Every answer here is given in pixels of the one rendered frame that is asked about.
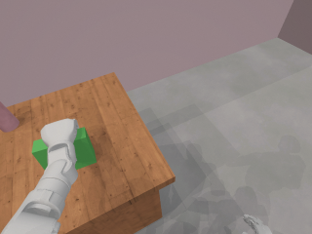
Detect robot left forearm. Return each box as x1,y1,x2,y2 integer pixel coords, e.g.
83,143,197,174
1,140,78,234

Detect table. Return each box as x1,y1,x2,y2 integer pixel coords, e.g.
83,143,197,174
0,72,176,234

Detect robot left hand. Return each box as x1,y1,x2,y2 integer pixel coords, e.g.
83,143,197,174
40,118,79,161

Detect sponge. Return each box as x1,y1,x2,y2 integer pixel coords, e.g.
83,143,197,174
31,127,97,170

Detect left robot upper arm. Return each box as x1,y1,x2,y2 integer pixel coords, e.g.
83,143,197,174
7,212,61,234

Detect robot right hand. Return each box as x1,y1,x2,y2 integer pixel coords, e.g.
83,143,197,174
242,214,272,234

